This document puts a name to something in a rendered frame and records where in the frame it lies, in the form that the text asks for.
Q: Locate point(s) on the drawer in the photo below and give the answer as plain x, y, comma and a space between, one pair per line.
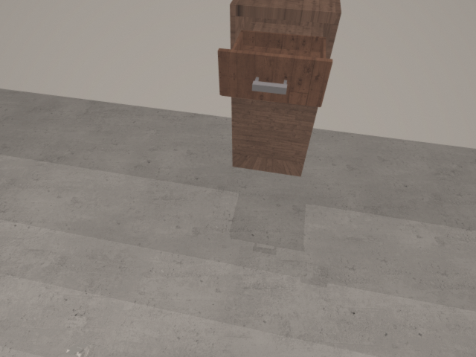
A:
275, 57

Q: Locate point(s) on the handle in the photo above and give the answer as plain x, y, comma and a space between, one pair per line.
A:
276, 88

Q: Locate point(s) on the cabinet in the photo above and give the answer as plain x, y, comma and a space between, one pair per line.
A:
271, 136

